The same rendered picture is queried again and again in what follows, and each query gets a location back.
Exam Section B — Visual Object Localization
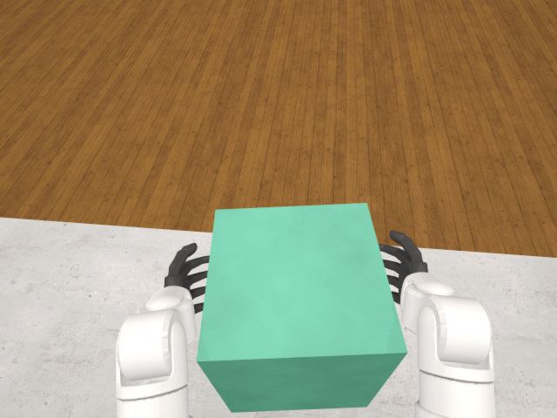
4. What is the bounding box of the robot left hand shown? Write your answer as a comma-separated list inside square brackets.
[164, 243, 210, 314]

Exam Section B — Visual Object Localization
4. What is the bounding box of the robot left forearm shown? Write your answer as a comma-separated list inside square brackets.
[116, 286, 197, 418]

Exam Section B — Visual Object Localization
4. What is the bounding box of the robot right forearm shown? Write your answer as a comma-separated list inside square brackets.
[400, 272, 497, 418]

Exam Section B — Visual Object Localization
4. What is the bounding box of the carton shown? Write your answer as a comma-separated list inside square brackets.
[197, 203, 408, 413]

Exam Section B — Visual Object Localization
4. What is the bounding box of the robot right hand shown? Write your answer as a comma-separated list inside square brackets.
[379, 230, 428, 304]

